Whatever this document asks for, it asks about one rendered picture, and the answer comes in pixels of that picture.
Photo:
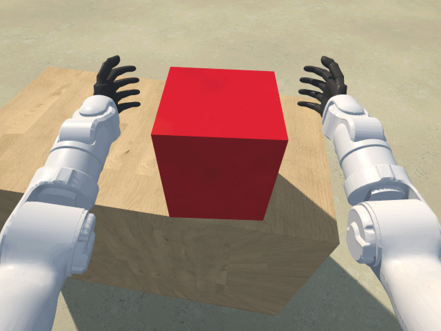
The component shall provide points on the right robot forearm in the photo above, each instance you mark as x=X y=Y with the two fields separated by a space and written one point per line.
x=370 y=170

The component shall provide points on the robot right upper arm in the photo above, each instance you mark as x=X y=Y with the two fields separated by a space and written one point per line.
x=400 y=241

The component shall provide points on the left robot forearm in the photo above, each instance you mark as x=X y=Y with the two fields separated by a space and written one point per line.
x=72 y=170

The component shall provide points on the carton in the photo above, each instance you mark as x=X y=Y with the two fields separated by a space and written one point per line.
x=219 y=138

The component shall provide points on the pedestal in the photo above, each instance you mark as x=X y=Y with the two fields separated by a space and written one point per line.
x=251 y=265

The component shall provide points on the robot left hand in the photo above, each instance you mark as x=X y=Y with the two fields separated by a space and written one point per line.
x=106 y=86

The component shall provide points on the robot right hand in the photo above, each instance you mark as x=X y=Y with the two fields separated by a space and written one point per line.
x=333 y=86

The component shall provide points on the robot left upper arm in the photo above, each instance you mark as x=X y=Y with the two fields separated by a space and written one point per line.
x=45 y=244

